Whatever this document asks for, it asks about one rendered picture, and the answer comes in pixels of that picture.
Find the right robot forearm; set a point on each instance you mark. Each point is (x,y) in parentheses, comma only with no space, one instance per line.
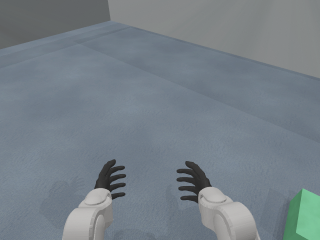
(229,220)

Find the carton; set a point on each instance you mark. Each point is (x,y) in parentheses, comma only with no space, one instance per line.
(303,218)

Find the left robot hand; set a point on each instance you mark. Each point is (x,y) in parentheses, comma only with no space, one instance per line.
(105,179)

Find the left robot forearm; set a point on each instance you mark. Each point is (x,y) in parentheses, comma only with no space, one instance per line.
(92,217)

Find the right robot hand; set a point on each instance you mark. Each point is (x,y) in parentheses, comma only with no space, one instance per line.
(198,179)

